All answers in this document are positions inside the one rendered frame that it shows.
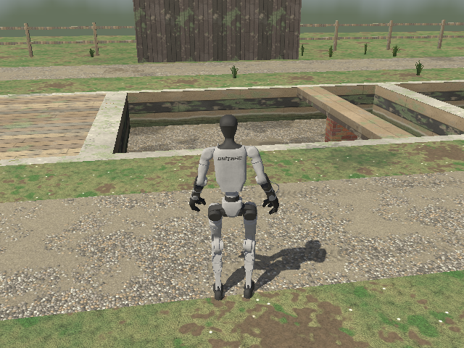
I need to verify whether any right robot forearm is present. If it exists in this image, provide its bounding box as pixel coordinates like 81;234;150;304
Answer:
261;173;276;201

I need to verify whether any robot right foot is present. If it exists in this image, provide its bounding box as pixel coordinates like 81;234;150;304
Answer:
244;280;254;299

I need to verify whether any left robot upper arm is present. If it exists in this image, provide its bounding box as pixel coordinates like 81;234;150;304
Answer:
196;146;215;186

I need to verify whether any right robot hand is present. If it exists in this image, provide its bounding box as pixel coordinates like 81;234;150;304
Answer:
262;197;279;215

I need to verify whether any left robot hand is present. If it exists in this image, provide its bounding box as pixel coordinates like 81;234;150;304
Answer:
189;197;206;212

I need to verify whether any right robot upper arm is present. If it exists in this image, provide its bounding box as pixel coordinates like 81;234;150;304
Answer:
245;146;267;185

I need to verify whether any robot right shin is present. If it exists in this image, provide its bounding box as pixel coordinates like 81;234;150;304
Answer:
244;239;256;289

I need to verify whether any left robot forearm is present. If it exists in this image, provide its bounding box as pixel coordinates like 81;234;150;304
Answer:
191;176;204;200

